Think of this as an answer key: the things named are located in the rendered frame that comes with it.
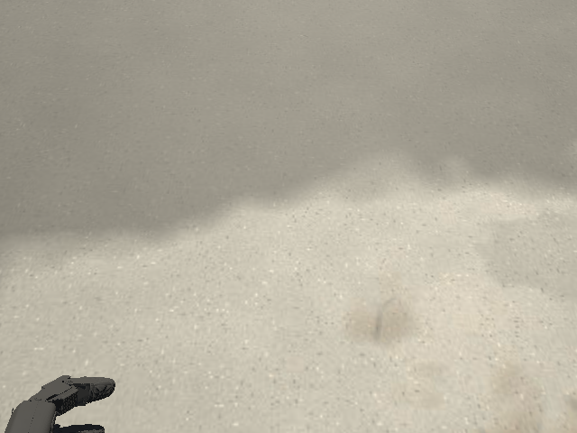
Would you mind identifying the robot left hand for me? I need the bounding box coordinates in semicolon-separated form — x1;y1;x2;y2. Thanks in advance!
5;375;115;433

